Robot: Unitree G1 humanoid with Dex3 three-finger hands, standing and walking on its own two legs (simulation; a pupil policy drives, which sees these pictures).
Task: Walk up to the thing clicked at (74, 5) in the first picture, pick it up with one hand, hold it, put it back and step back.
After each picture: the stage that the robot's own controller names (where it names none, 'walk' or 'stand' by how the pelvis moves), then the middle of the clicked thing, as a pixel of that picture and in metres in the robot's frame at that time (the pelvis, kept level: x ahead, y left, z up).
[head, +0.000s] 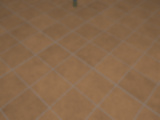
stand; (75, 2) +2.27 +0.03 -0.72
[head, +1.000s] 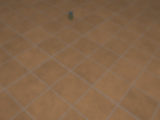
walk; (70, 15) +2.12 +0.05 -0.71
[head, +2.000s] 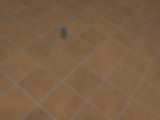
walk; (63, 33) +1.45 +0.07 -0.72
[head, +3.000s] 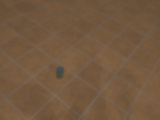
walk; (59, 72) +0.92 +0.10 -0.72
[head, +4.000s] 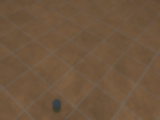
walk; (56, 106) +0.56 +0.11 -0.71
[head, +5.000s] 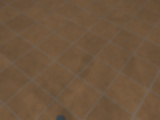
stand; out of the picture +0.40 +0.13 -0.70
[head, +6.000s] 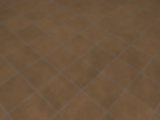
stand; out of the picture +0.35 +0.11 -0.72
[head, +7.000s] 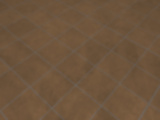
stand; out of the picture +0.34 +0.15 -0.71
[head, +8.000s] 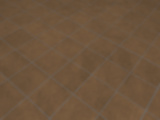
stand; out of the picture +0.33 +0.15 -0.72
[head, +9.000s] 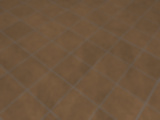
stand; out of the picture +0.34 +0.16 -0.72
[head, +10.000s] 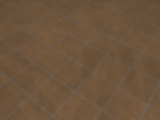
stand; out of the picture +0.34 +0.16 -0.72
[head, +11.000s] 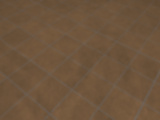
stand; out of the picture +0.36 +0.16 -0.73
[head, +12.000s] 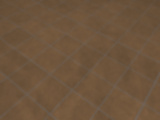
stand; out of the picture +0.36 +0.16 -0.73
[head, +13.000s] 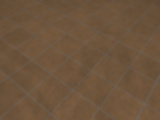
stand; out of the picture +0.36 +0.16 -0.73
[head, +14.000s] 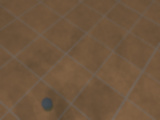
go down; (47, 104) +0.39 +0.16 -0.60
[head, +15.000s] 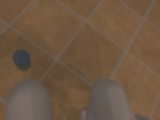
go down; (22, 61) +0.43 +0.22 -0.30
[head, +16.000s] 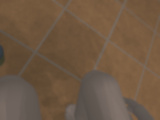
close in; out of the picture +0.43 +0.24 -0.26
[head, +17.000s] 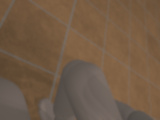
close; out of the picture +0.42 +0.27 -0.22
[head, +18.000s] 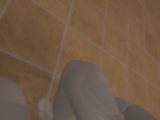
close; out of the picture +0.39 +0.26 -0.22
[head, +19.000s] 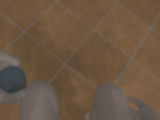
lift; (14, 82) +0.30 +0.22 -0.06
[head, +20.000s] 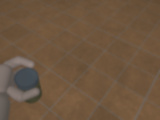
hold; (29, 86) +0.32 +0.16 +0.06
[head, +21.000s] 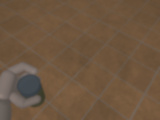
hold; (32, 91) +0.31 +0.16 +0.02
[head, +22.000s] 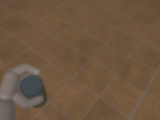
hold; (35, 92) +0.31 +0.15 +0.01
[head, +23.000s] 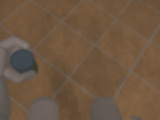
crouch; (25, 65) +0.39 +0.18 -0.06
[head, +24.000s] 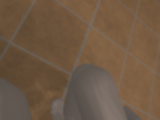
lower; out of the picture +0.40 +0.25 -0.21
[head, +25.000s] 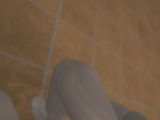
lower; out of the picture +0.42 +0.27 -0.23
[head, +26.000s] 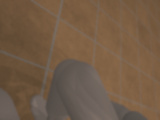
lower; out of the picture +0.42 +0.28 -0.23
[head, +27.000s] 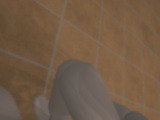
lower; out of the picture +0.42 +0.27 -0.23
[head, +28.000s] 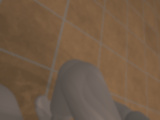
rest; out of the picture +0.41 +0.27 -0.23
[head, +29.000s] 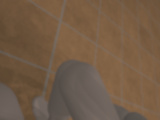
open; out of the picture +0.40 +0.26 -0.23
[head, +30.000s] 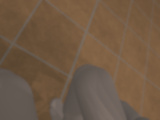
stand; out of the picture +0.41 +0.24 -0.25
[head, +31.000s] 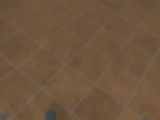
stand; (50, 117) +0.37 +0.13 -0.61
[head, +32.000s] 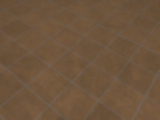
stand; out of the picture +0.37 +0.14 -0.67
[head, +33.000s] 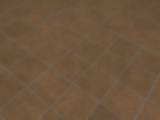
stand; out of the picture +0.36 +0.13 -0.67
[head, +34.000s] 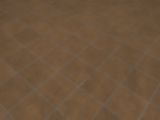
stand; out of the picture +0.40 +0.12 -0.72
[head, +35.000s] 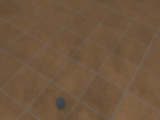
walk; (60, 104) +0.47 +0.13 -0.70
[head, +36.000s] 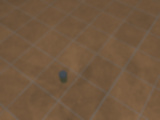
walk; (63, 77) +0.71 +0.14 -0.70
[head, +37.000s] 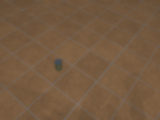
stand; (58, 65) +0.97 +0.17 -0.70
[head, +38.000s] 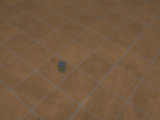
stand; (61, 67) +0.98 +0.15 -0.72
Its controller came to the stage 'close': yes
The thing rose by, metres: 0.72
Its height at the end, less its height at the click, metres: +0.00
